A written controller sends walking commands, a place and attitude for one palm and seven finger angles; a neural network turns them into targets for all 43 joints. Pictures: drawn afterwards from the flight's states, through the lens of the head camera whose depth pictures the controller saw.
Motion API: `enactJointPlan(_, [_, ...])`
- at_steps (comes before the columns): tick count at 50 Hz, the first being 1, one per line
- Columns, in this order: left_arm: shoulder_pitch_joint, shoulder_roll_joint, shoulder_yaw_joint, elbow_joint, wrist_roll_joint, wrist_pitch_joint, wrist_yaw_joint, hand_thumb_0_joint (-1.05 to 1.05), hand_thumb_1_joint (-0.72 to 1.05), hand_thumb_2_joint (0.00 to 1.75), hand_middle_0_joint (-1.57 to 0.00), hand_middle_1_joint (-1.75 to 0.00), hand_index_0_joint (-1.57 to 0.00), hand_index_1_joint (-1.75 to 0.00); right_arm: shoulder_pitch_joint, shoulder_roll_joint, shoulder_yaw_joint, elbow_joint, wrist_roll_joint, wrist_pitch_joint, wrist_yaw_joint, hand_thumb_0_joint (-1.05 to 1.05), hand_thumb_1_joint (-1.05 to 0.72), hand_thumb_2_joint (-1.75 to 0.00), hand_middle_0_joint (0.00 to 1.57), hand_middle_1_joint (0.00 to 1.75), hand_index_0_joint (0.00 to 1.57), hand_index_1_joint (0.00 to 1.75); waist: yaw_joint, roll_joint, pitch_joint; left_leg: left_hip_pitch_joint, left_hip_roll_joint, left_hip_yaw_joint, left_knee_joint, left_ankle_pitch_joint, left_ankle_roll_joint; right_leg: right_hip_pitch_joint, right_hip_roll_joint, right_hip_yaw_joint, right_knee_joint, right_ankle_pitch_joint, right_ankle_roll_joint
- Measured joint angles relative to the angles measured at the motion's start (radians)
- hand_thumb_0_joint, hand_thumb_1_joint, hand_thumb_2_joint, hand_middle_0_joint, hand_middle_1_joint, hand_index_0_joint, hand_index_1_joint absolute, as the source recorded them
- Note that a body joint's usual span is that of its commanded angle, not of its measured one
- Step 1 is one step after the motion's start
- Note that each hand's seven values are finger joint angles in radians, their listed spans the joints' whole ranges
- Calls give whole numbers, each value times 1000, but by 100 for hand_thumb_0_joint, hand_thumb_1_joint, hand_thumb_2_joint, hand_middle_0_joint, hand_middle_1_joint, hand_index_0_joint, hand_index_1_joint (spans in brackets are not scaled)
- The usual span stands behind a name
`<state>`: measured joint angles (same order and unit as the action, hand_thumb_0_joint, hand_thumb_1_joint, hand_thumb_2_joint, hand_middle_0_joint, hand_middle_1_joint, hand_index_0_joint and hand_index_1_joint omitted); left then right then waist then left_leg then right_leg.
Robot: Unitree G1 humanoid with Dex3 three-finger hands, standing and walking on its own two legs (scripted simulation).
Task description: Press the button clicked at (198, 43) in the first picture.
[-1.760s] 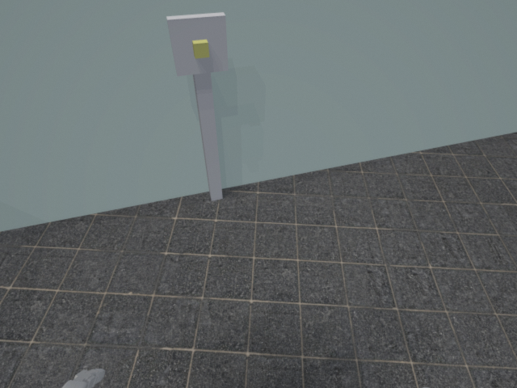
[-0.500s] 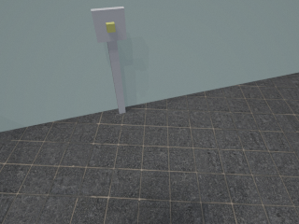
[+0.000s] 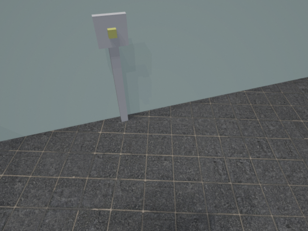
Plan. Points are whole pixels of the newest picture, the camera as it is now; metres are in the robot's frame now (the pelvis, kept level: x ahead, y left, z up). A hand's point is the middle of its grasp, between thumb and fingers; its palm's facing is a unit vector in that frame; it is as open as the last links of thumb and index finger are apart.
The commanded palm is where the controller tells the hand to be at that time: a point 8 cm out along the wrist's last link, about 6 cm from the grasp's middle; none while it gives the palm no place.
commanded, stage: walk to a spot facing it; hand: left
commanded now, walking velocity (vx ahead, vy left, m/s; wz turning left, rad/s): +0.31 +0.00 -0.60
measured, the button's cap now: (112, 32) +1.08 +0.31 +0.02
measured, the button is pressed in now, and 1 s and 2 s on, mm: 0 0 0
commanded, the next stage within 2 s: turn to face it in 1.36 s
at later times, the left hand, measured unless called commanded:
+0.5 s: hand (117, 218) +0.20 +0.13 -0.18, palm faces -0.19 -0.96 -0.21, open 7.4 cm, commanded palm none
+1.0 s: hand (127, 145) +0.47 +0.14 -0.18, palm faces -0.41 -0.90 -0.16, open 7.4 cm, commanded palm none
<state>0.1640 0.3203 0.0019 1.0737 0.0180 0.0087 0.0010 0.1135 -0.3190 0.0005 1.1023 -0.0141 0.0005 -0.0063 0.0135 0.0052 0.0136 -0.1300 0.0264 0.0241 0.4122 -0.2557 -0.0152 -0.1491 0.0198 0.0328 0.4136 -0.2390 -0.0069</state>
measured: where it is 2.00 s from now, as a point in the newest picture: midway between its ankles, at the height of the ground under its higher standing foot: (170, 206)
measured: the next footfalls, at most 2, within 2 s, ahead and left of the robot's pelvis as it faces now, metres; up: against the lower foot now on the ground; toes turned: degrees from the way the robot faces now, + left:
right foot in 0.34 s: +0.16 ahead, -0.15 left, +0.00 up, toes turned -16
left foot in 0.76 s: +0.42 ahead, +0.04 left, +0.00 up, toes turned -12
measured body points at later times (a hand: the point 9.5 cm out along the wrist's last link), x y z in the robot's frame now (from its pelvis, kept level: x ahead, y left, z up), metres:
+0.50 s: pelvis +0.13 -0.05 -0.01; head +0.15 -0.05 +0.44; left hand +0.21 +0.18 -0.16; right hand +0.09 -0.30 -0.16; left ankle +0.14 +0.09 -0.66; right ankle +0.12 -0.14 -0.74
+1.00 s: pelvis +0.34 -0.01 +0.00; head +0.37 +0.02 +0.45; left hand +0.50 +0.19 -0.16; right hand +0.26 -0.25 -0.12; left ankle +0.38 +0.04 -0.74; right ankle +0.28 -0.15 -0.63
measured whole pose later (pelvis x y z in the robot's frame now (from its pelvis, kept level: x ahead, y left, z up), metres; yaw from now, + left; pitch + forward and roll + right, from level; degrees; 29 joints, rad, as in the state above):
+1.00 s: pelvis +0.34 -0.01 +0.00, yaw -29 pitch -2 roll -3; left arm 0.26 0.24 0.11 0.98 0.04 0.02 -0.03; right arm 0.28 -0.16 -0.05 1.00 -0.01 -0.08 -0.03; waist 0.02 -0.05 0.04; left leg -0.17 0.10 0.29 0.45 -0.26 0.06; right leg -0.58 -0.06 -0.04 1.24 -0.24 0.02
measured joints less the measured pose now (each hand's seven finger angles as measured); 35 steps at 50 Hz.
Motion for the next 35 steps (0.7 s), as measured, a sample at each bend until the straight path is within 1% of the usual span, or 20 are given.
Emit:
enactJointPlan(4, [73,-32,11,-20,7,21,-20,0,90,90,-20,-30,-20,-30,56,33,-7,-22,-6,7,5,1,-91,-90,20,30,20,30,6,0,-25,-23,16,30,86,-88,7,-32,17,30,76,-59,-10])
enactJointPlan(7, [128,-54,22,-33,7,24,-31,0,90,90,-20,-30,-20,-30,106,58,-14,-37,-6,-5,6,1,-91,-90,20,30,20,30,5,-13,-27,-28,21,61,127,-116,8,-76,24,52,175,-135,-22])
enactJointPlan(9, [153,-69,29,-31,7,28,-37,0,90,90,-20,-30,-20,-30,136,74,-22,-41,-4,-22,3,1,-91,-90,20,30,20,30,4,-22,-16,-3,25,97,124,-143,3,-139,11,18,317,-200,-18])
enactJointPlan(11, [158,-86,34,-29,8,31,-44,0,90,90,-20,-30,-20,-30,170,85,-28,-42,-5,-40,-1,1,-91,-90,20,30,20,30,-9,-19,1,34,35,124,98,-151,-5,-205,-9,-29,435,-241,-8])
enactJointPlan(13, [144,-102,38,-37,8,28,-51,1,90,90,-20,-30,-20,-30,204,87,-34,-35,-9,-46,-6,1,-91,-90,20,30,20,30,-22,-4,23,71,51,141,77,-160,-19,-248,-32,-74,448,-256,-6])
enactJointPlan(14, [134,-109,40,-46,7,23,-55,1,90,90,-20,-30,-20,-30,218,85,-36,-28,-11,-44,-7,1,-91,-90,20,30,20,30,-25,7,33,86,62,148,77,-170,-27,-256,-41,-94,413,-244,-8])
enactJointPlan(15, [124,-115,42,-58,7,15,-59,1,90,90,-20,-30,-20,-30,232,82,-38,-20,-12,-41,-7,1,-91,-90,20,30,20,30,-26,21,44,94,79,153,94,-190,-37,-254,-44,-114,358,-205,-12])
enactJointPlan(16, [116,-116,43,-74,7,1,-61,1,90,90,-20,-30,-20,-30,246,80,-40,-11,-10,-37,-5,1,-91,-90,20,30,20,30,-22,31,54,88,99,156,146,-220,-40,-239,-41,-128,290,-149,-19])
enactJointPlan(17, [111,-107,46,-91,10,-20,-60,1,90,90,-20,-30,-20,-30,259,85,-40,-2,-4,-30,-1,1,-91,-90,20,30,20,30,-17,22,58,50,113,159,254,-248,-33,-231,-44,-129,251,-68,-33])
enactJointPlan(18, [103,-104,50,-98,8,-39,-50,1,90,90,-20,-30,-20,-30,259,87,-39,9,0,-19,2,1,-91,-90,20,30,20,30,-10,19,67,-7,120,131,405,-265,-26,-239,-38,-132,286,-42,-42])
enactJointPlan(19, [97,-105,53,-101,3,-51,-39,0,90,90,-20,-30,-20,-30,251,89,-40,18,2,-8,4,1,-91,-90,20,30,20,30,-6,20,76,-67,116,89,550,-267,-19,-229,-28,-135,308,-58,-48])
enactJointPlan(20, [96,-108,55,-102,0,-56,-31,0,90,90,-20,-30,-20,-30,240,90,-42,22,4,-1,6,1,-91,-90,20,30,20,30,-3,21,80,-124,110,60,664,-247,-12,-207,-17,-136,303,-77,-51])
enactJointPlan(21, [101,-109,54,-102,-1,-58,-24,0,90,90,-20,-30,-20,-30,225,91,-44,20,3,1,7,1,-91,-90,20,30,20,30,1,17,77,-179,105,47,742,-219,-9,-183,-8,-130,282,-87,-53])
enactJointPlan(22, [110,-111,53,-98,0,-59,-19,0,90,90,-20,-30,-20,-30,207,93,-46,12,1,1,7,1,-91,-90,20,30,20,30,4,11,71,-229,101,44,784,-192,-9,-159,0,-120,252,-88,-54])
enactJointPlan(23, [119,-113,51,-92,3,-58,-14,0,90,90,-20,-30,-20,-30,186,95,-49,-2,-2,-2,8,2,-91,-90,20,30,20,30,4,5,64,-274,100,45,797,-168,-11,-134,6,-108,217,-79,-51])
enactJointPlan(26, [149,-125,45,-66,11,-54,-8,0,90,90,-20,-30,-20,-30,120,102,-56,-61,-6,-11,11,2,-91,-90,19,30,20,30,-5,-6,38,-381,106,51,736,-98,-24,-72,16,-70,117,-47,-46])
enactJointPlan(29, [170,-138,39,-46,14,-54,-10,0,90,90,-20,-30,-20,-30,65,114,-60,-114,-5,-21,20,1,-91,-90,19,30,20,30,-10,-4,18,-438,112,48,621,-17,-34,-20,23,-37,44,-35,-37])
enactJointPlan(32, [181,-142,39,-39,15,-57,-10,0,90,90,-20,-30,-21,-30,30,129,-56,-146,-4,-29,28,1,-91,-90,19,30,20,30,-2,-4,7,-440,109,47,478,34,-36,26,25,-16,8,-49,-21])
enactJointPlan(35, [188,-138,45,-43,16,-57,-7,0,90,90,-20,-30,-21,-30,14,143,-52,-158,-1,-36,32,1,-91,-90,19,30,20,30,20,-12,4,-389,92,53,334,33,-29,65,20,2,11,-91,-1])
